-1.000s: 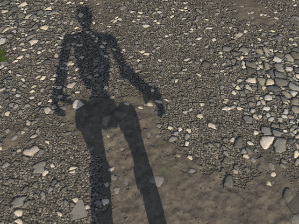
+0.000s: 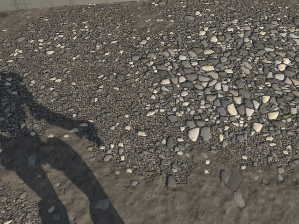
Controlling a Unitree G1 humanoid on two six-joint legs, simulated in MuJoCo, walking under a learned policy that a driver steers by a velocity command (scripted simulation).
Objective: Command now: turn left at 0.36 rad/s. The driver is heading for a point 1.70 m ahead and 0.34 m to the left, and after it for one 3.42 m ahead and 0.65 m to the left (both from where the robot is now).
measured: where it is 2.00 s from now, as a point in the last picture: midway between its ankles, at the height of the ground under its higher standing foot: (108, 183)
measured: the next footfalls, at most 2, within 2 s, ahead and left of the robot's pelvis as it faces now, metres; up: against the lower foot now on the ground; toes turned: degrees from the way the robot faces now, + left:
left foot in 0.38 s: +0.01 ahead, +0.16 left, +0.00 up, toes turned +15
right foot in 0.86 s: +0.19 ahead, -0.01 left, +0.00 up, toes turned +27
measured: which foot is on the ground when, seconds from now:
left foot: down 0.00-0.08, up 0.10-0.36, down 0.38-0.86, up 0.88-1.00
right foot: down 0.00-0.36, up 0.38-0.84, down 0.86-1.00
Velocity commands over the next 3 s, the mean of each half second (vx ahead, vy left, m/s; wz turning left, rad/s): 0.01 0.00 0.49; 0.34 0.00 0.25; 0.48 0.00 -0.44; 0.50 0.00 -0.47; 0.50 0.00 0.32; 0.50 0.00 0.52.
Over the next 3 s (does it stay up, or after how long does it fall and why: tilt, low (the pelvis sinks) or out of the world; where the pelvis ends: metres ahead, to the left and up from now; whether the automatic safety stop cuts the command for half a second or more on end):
stays up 1.21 0.20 0.02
